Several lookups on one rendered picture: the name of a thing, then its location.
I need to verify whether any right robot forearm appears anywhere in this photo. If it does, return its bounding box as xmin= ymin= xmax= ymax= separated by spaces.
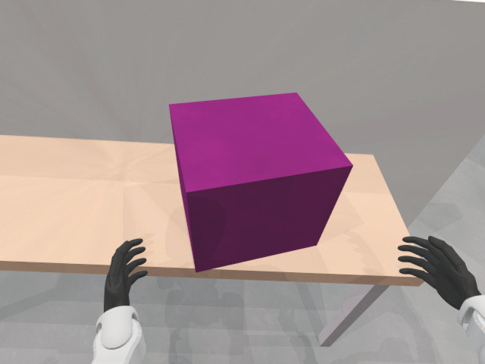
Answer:
xmin=457 ymin=295 xmax=485 ymax=364

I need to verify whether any robot left hand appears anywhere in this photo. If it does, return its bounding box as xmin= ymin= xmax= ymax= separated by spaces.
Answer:
xmin=104 ymin=238 xmax=148 ymax=312

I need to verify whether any table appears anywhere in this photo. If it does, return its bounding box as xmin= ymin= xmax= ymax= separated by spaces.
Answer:
xmin=0 ymin=135 xmax=426 ymax=347

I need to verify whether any carton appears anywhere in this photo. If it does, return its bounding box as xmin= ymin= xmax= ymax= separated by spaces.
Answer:
xmin=169 ymin=93 xmax=353 ymax=272

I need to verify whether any robot right hand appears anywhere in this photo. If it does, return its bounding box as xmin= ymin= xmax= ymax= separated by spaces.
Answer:
xmin=398 ymin=236 xmax=482 ymax=310

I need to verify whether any left robot forearm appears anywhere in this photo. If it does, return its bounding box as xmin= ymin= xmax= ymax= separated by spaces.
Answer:
xmin=91 ymin=306 xmax=146 ymax=364

